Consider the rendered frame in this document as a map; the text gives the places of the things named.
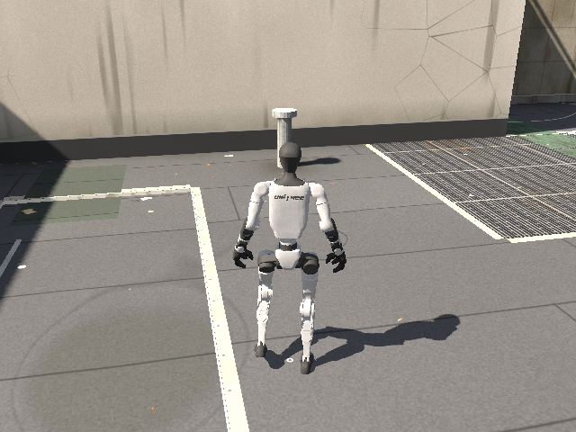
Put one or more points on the left robot hand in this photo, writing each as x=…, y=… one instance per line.
x=245, y=255

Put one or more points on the robot left forearm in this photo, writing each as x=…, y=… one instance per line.
x=244, y=237

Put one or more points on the robot right upper arm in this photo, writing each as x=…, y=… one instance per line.
x=317, y=191

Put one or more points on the right robot hand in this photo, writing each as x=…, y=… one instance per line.
x=341, y=259

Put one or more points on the robot right forearm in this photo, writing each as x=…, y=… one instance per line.
x=334, y=240

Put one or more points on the robot left upper arm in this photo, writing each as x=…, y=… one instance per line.
x=261, y=189

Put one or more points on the robot left foot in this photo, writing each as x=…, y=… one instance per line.
x=260, y=350

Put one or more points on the humanoid robot torso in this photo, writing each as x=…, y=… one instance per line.
x=288, y=216

